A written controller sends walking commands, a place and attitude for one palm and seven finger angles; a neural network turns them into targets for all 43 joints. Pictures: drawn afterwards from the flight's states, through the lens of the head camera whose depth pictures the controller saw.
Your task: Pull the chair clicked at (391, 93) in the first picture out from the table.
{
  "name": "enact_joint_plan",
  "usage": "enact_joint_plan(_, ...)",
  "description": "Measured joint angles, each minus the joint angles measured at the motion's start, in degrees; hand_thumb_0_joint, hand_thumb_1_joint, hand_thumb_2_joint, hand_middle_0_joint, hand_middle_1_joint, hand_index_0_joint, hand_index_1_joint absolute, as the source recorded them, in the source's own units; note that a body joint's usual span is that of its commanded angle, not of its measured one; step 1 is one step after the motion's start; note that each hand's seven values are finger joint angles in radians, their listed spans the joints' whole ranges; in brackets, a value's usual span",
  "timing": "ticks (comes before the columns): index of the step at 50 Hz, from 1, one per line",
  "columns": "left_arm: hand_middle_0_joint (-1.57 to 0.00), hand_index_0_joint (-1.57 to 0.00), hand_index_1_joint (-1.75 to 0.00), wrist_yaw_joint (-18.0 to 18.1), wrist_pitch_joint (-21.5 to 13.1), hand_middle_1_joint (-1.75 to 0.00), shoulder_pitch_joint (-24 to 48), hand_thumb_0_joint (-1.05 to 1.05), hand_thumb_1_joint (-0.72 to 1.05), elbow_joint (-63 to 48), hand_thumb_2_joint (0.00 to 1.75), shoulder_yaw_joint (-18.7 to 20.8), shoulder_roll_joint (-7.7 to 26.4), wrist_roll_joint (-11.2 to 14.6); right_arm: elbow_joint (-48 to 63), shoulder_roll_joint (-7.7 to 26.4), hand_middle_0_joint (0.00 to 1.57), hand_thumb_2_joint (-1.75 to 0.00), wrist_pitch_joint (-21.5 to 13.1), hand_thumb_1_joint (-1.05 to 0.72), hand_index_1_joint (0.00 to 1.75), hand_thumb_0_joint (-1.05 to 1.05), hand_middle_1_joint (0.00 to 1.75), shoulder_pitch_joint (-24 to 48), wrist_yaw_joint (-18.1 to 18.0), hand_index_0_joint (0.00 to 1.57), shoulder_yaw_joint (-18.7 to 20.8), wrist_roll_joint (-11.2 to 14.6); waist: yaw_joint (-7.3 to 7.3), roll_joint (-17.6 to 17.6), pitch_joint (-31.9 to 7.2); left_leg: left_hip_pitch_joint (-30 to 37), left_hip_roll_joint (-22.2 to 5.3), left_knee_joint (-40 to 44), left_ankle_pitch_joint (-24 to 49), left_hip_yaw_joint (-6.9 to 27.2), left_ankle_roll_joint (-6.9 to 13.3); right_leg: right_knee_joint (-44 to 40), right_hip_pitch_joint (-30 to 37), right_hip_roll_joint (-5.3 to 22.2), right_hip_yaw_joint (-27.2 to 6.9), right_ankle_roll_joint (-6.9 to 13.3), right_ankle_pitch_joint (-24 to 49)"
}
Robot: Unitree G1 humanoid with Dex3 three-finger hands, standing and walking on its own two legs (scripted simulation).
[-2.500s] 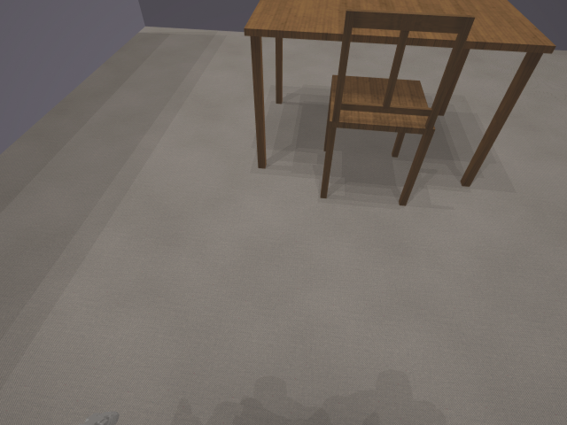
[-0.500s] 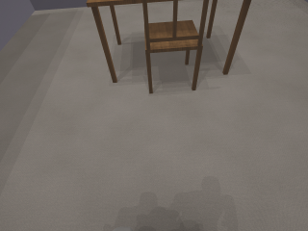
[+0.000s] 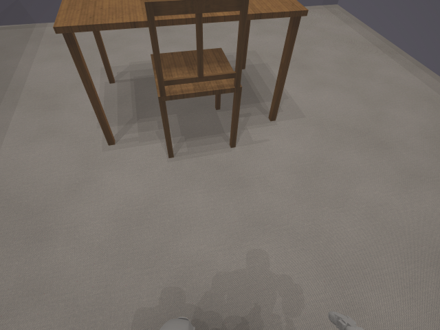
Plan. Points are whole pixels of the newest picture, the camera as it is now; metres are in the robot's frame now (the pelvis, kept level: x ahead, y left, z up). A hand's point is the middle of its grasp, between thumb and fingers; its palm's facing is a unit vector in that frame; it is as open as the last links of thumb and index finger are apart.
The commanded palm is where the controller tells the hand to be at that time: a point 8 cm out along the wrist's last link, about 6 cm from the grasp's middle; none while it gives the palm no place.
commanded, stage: walk to a spot facing it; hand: left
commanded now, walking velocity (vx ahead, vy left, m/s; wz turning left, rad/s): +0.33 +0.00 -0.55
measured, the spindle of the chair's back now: (199, 47) +1.21 +0.26 -0.09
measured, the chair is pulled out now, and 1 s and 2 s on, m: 0.00 0.00 0.00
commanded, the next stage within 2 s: turn to face it in 1.70 s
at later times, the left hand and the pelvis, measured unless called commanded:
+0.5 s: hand (150, 239) +0.33 +0.23 -0.18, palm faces -0.32 -0.94 -0.14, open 7.4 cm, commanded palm none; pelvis +0.18 +0.08 +0.00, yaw -20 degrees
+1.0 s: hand (191, 179) +0.54 +0.16 -0.17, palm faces -0.52 -0.81 -0.25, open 7.3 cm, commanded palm none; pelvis +0.40 +0.00 -0.01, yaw -34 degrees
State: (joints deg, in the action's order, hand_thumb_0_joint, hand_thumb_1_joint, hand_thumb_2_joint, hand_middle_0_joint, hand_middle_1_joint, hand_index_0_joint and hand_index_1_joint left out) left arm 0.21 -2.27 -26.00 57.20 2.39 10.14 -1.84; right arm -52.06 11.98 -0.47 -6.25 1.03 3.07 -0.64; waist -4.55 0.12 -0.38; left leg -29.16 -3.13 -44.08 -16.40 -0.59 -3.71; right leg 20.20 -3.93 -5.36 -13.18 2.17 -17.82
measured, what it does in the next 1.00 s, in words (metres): walks ahead, turning right: left foot, then right foot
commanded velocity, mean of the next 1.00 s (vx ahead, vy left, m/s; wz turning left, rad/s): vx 0.34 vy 0.00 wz -0.50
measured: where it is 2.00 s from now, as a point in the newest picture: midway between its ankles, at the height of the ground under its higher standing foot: (262, 243)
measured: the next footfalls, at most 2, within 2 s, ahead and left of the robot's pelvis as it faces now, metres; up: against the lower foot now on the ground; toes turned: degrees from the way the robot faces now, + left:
left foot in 0.06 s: +0.13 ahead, +0.13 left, +0.00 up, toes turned +0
right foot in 0.72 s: +0.33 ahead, -0.06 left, +0.00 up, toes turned -36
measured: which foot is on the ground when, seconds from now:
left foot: up 0.00-0.04, down 0.06-0.72, up 0.74-1.00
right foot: down 0.00-0.06, up 0.08-0.70, down 0.72-1.00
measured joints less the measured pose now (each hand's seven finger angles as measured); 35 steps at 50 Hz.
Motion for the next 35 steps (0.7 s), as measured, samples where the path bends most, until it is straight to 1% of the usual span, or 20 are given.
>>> enact_joint_plan(2, -0.2, -0.2, -0.3, 0.06, 0.27, -0.3, -0.18, 0.01, 0.9, 0.14, 0.9, 0.31, 0.66, 0.08, 0.95, -0.86, 0.19, -0.9, -0.94, -0.9, 0.3, 0.01, 0.3, 0.55, -0.03, 0.2, -0.57, 0.23, -0.07, 0.97, 0.1, 3.31, 1.0, 6.82, 0.73, -0.48, 0.71, 2.78, 0.3, 0.36, -1.58, -1.01, -2.93)
enact_joint_plan(3, -0.2, -0.2, -0.3, 0.0, 0.4, -0.3, -0.44, 0.01, 0.9, 0.16, 0.9, 0.58, 0.99, 0.27, 1.6, -1.15, 0.2, -0.9, -1.75, -0.9, 0.3, 0.01, 0.3, 0.62, -0.19, 0.2, -1.02, 0.29, 0.18, 1.26, 0.12, 5.71, 1.15, 10.77, 2.33, -0.84, 1.41, 6.07, -0.32, 0.14, -2.3, -1.29, -5.17)
enact_joint_plan(4, -0.2, -0.2, -0.3, -0.17, 0.74, -0.3, 0.04, 0.01, 0.9, 0.58, 0.9, 1.01, 1.53, 0.61, 1.89, -1.72, 0.2, -0.9, -2.67, -0.9, 0.3, 0.01, 0.3, 0.86, -0.45, 0.2, -1.3, 0.11, 0.65, 2.07, 0.49, 6.11, 1.46, 10.11, 3.66, -1.88, 3.15, 12.77, -2.51, 0.2, -1.77, -1.03, -7.18)
enact_joint_plan(5, -0.2, -0.2, -0.3, -0.32, 1.17, -0.3, 0.88, 0.01, 0.9, 1.15, 0.9, 1.42, 2.11, 0.81, 2.07, -2.28, 0.2, -0.9, -3.24, -0.9, 0.3, 0.01, 0.3, 0.82, -0.61, 0.2, -1.67, -0.04, 0.84, 2.81, 0.9, 6.54, 1.43, 8.29, 2.63, -3.27, 4.6, 21.61, -5.76, 0.4, -0.03, -0.93, -8.75)
enact_joint_plan(6, -0.2, -0.2, -0.3, -0.47, 1.57, -0.3, 1.67, 0.01, 0.9, 1.47, 0.9, 1.75, 2.66, 0.79, 2.28, -2.71, 0.2, -0.9, -3.37, -0.9, 0.3, 0.01, 0.3, 0.27, -0.63, 0.2, -2.03, -0.13, 1.07, 3.16, 1.07, 7.66, 1.11, 7.49, 1.1, -4.54, 5.63, 29.94, -9.11, 0.7, 2.4, -0.96, -9.61)
enact_joint_plan(8, -0.2, -0.2, -0.3, -0.88, 2.1, -0.3, 3.44, 0.01, 0.9, 1.51, 0.9, 2.43, 3.92, 0.33, 2.02, -3.5, 0.2, -0.9, -3.5, -0.9, 0.3, 0.0, 0.3, -1.92, -0.9, 0.2, -2.3, -0.26, 1.86, 3.56, 0.96, 11.04, 0.59, 9.14, -0.62, -6.43, 6.57, 42.33, -15.35, 2.16, 7.41, -1.27, -6.94)
enact_joint_plan(10, -0.2, -0.2, -0.3, -1.44, 2.52, -0.3, 5.66, 0.01, 0.9, 0.52, 0.9, 3.12, 5.1, -0.1, 0.83, -3.94, 0.2, -0.9, -3.73, -0.9, 0.3, 0.0, 0.3, -4.81, -1.36, 0.2, -2.27, -0.27, 2.43, 3.7, 0.9, 14.63, 0.37, 12.73, -0.23, -7.79, 6.57, 48.39, -20.54, 4.08, 10.95, -1.71, -2.36)
enact_joint_plan(11, -0.2, -0.2, -0.3, -1.62, 2.61, -0.3, 6.76, 0.01, 0.91, -0.19, 0.9, 3.39, 5.53, -0.19, -0.06, -4.03, 0.2, -0.9, -3.84, -0.9, 0.3, 0.0, 0.3, -6.27, -1.61, 0.2, -2.2, -0.21, 2.53, 3.68, 0.94, 16.3, 0.33, 14.52, -0.04, -8.51, 6.61, 49.8, -22.8, 4.88, 11.91, -1.97, -0.11)
enact_joint_plan(13, -0.19, -0.2, -0.3, -1.79, 2.74, -0.3, 8.69, 0.01, 0.91, -1.67, 0.9, 3.76, 5.98, -0.25, -1.98, -3.96, 0.2, -0.9, -4.02, -0.91, 0.3, 0.0, 0.3, -9.15, -2.27, 0.2, -1.79, -0.02, 2.79, 3.49, 0.99, 19.2, 0.39, 17.52, 0.1, -10.07, 6.83, 51.32, -26.89, 6.08, 12.65, -2.4, 3.58)
enact_joint_plan(16, -0.19, -0.2, -0.3, -1.85, 3.21, -0.3, 11.09, 0.01, 0.91, -3.08, 0.9, 3.99, 5.88, -0.34, -4.64, -3.15, 0.2, -0.9, -4.1, -0.92, 0.3, 0.0, 0.3, -13.26, -2.91, 0.2, -1.27, 0.15, 3.51, 2.99, 1.11, 22.68, 0.79, 20.39, -0.63, -12.51, 7.3, 52.36, -31.79, 7.25, 12.51, -2.8, 7.71)
enact_joint_plan(19, -0.19, -0.2, -0.3, -1.87, 3.96, -0.3, 13.08, 0.01, 0.91, -3.6, 0.9, 3.97, 5.31, -0.36, -6.96, -2.88, 0.2, -0.9, -4.07, -0.92, 0.3, 0.0, 0.3, -17.24, -3.21, 0.2, -1.2, 0.22, 4.42, 2.78, 1.25, 25.42, 1.45, 22.15, -2.0, -14.74, 7.45, 52.71, -35.15, 7.83, 12.25, -3.08, 10.8)
enact_joint_plan(22, -0.19, -0.19, -0.3, -2.03, 4.61, -0.3, 14.68, 0.01, 0.91, -3.55, 0.9, 3.63, 4.26, -0.28, -8.95, -3.19, 0.19, -0.9, -3.99, -0.91, 0.3, 0.0, 0.3, -20.58, -3.4, 0.2, -1.4, 0.18, 5.31, 2.58, 1.64, 27.98, 1.91, 23.52, -3.6, -16.87, 7.62, 51.17, -36.66, 8.14, 13.19, -3.15, 12.27)
enact_joint_plan(24, -0.19, -0.19, -0.3, -2.21, 4.88, -0.3, 15.75, 0.01, 0.91, -3.28, 0.9, 3.2, 3.36, -0.25, -10.01, -3.7, 0.19, -0.9, -4.02, -0.91, 0.3, 0.0, 0.3, -22.38, -3.5, 0.2, -1.68, 0.03, 6.04, 2.38, 2.17, 29.73, 2.05, 24.38, -4.67, -18.14, 7.48, 48.25, -36.47, 8.22, 14.57, -2.92, 12.32)
enact_joint_plan(28, -0.19, -0.2, -0.3, -2.55, 5.06, -0.3, 18.34, 0.01, 0.91, -2.76, 0.9, 1.93, 1.31, -0.09, -11.5, -5.25, 0.19, -0.9, -4.01, -0.91, 0.3, 0.01, 0.3, -25.1, -3.53, 0.2, -2.34, -0.33, 7.66, 1.85, 3.78, 33.28, 1.93, 25.96, -6.89, -20.27, 6.72, 38.2, -33.63, 7.76, 18.62, -1.59, 10.56)
enact_joint_plan(31, -0.19, -0.2, -0.3, -2.65, 4.53, -0.3, 20.25, 0.01, 0.91, -2.96, 0.9, 0.98, -0.05, 0.03, -12.29, -6.51, 0.19, -0.9, -3.55, -0.91, 0.3, 0.01, 0.3, -26.18, -3.21, 0.2, -2.68, -0.47, 8.34, 1.36, 5.17, 35.28, 0.96, 25.07, -9.27, -22.09, 5.65, 28.68, -29.6, 5.8, 22.4, 0.37, 6.83)
enact_joint_plan(33, -0.19, -0.2, -0.3, -2.57, 3.82, -0.3, 20.82, 0.01, 0.91, -3.15, 0.9, 0.57, -0.55, 0.02, -12.74, -7.27, 0.2, -0.9, -3.08, -0.91, 0.3, 0.01, 0.3, -26.61, -2.93, 0.2, -2.7, -0.37, 8.26, 1.61, 5.6, 35.59, -0.06, 21.12, -10.82, -23.67, 4.35, 23.76, -26.09, 3.86, 24.48, 1.92, 4.28)
enact_joint_plan(34, -0.19, -0.2, -0.3, -2.52, 3.3, -0.3, 20.72, 0.01, 0.91, -3.18, 0.9, 0.42, -0.71, 0.0, -12.87, -7.55, 0.2, -0.9, -2.81, -0.9, 0.3, 0.01, 0.3, -26.86, -2.77, 0.2, -2.66, -0.27, 8.04, 1.88, 5.57, 35.14, -0.78, 17.3, -11.16, -24.36, 3.67, 21.42, -23.74, 2.96, 25.39, 2.74, 3.34)
enact_joint_plan(35, -0.19, -0.2, -0.3, -2.52, 2.61, -0.3, 20.3, 0.01, 0.91, -3.19, 0.9, 0.26, -0.83, -0.05, -12.86, -7.73, 0.2, -0.9, -2.52, -0.9, 0.3, 0.01, 0.3, -27.25, -2.55, 0.2, -2.59, -0.11, 7.8, 2.11, 5.33, 33.72, -1.89, 11.19, -11.05, -24.49, 2.92, 18.4, -20.61, 2.33, 26.24, 3.77, 3.31)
